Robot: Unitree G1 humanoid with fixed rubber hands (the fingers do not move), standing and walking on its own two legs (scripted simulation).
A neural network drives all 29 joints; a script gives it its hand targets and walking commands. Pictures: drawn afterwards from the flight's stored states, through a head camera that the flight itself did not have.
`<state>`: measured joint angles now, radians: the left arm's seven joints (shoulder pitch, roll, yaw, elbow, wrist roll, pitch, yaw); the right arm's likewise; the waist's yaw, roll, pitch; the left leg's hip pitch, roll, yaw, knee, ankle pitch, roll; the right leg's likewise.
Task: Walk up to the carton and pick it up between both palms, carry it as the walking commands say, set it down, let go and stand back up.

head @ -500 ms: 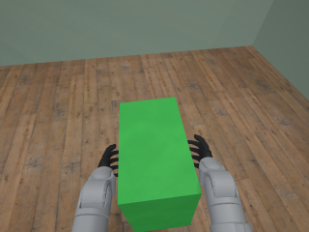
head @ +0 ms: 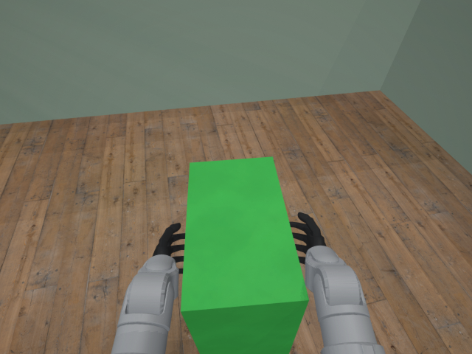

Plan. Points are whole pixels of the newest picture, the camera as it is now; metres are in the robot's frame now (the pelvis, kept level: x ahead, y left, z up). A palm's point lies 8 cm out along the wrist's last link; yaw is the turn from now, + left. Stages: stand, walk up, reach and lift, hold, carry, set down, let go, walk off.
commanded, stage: carry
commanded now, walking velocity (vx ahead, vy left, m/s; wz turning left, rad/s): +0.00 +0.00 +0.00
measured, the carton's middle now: (238, 258) +0.33 -0.01 -0.06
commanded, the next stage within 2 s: none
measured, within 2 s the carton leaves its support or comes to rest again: neither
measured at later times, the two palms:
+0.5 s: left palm (156, 247) +0.30 +0.14 +0.03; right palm (306, 241) +0.31 -0.12 +0.04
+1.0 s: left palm (152, 284) +0.24 +0.13 +0.03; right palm (318, 275) +0.25 -0.13 +0.04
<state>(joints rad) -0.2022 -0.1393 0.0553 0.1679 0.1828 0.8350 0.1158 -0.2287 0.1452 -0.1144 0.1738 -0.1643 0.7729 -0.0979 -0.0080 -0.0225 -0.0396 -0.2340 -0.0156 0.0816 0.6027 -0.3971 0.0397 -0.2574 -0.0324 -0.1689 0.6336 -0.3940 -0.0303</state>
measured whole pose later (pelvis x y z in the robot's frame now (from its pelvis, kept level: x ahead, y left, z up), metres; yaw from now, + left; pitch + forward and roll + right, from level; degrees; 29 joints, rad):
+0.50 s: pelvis +0.01 +0.01 +0.01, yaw -1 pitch +3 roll +0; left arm -0.23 -0.14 0.07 0.16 0.17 0.82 0.11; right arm -0.24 0.15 -0.11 0.15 -0.17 0.77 -0.10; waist 0.01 0.01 -0.06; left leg -0.22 -0.03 0.10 0.55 -0.38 0.02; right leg -0.24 -0.04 -0.15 0.57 -0.37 -0.02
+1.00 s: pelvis -0.05 +0.01 +0.00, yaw -1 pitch +0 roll -1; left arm -0.24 -0.15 0.09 0.19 0.19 0.81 0.11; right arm -0.27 0.15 -0.14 0.20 -0.18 0.76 -0.09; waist 0.00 0.02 -0.04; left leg -0.28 -0.01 0.09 0.59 -0.32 0.06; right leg -0.29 -0.03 -0.17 0.57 -0.29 -0.04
